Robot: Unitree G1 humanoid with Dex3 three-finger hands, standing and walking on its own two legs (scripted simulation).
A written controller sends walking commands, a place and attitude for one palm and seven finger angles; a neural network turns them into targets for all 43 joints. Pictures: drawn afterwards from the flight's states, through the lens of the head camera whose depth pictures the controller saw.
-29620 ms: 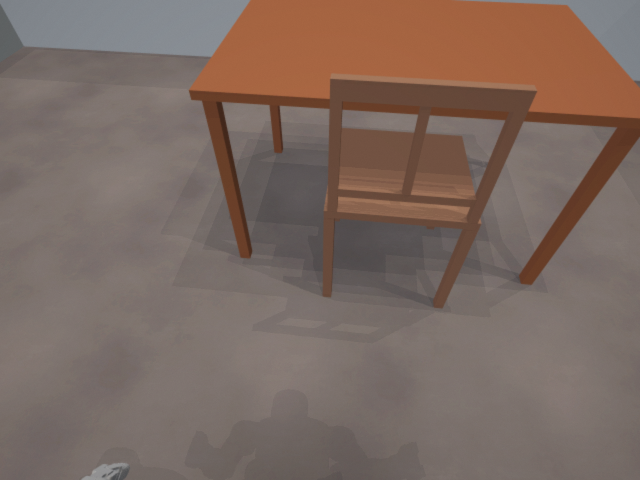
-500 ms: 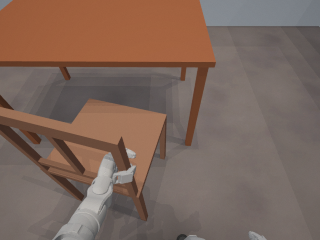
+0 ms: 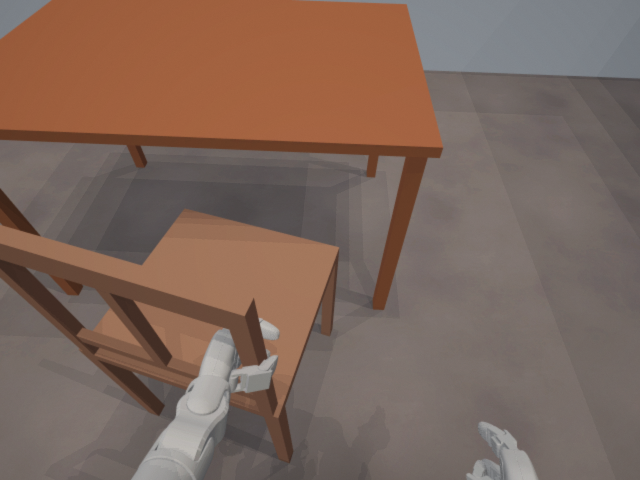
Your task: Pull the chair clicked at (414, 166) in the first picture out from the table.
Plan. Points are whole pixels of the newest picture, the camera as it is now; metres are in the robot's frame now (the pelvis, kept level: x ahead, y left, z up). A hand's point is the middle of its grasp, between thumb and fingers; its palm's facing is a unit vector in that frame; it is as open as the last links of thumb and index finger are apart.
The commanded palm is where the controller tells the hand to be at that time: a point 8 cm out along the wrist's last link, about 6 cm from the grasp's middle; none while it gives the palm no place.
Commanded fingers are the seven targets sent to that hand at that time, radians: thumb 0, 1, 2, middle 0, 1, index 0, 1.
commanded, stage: open the thumb and straighten the fingers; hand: left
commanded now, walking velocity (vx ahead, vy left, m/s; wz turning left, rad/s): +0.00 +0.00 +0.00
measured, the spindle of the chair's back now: (139, 327) +0.35 +0.30 -0.09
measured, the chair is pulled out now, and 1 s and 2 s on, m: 0.30 0.30 0.30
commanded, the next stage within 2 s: draw the fingers out of the gap in 0.84 s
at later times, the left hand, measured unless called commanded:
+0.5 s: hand (258, 360) +0.29 +0.10 -0.06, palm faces -0.12 -0.98 -0.13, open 12.3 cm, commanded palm +0.27 +0.16 -0.04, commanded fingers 0.00 -0.55 0.20 -0.22 -0.65 -0.22 -0.65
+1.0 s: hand (261, 350) +0.30 +0.10 -0.06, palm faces -0.09 -0.99 -0.12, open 17.4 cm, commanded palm +0.27 +0.16 -0.04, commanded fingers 0.00 -0.55 0.20 0.00 0.00 0.00 0.00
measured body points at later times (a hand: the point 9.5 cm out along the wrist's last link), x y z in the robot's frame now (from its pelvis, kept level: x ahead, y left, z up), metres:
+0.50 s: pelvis -0.03 +0.00 -0.03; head +0.01 -0.01 +0.42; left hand +0.29 +0.16 -0.05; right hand +0.10 -0.24 -0.14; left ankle -0.10 +0.12 -0.73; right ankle +0.07 -0.11 -0.73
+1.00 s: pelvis -0.04 -0.01 -0.04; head +0.02 -0.03 +0.41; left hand +0.30 +0.16 -0.05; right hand +0.08 -0.27 -0.15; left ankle -0.10 +0.12 -0.73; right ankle +0.07 -0.11 -0.73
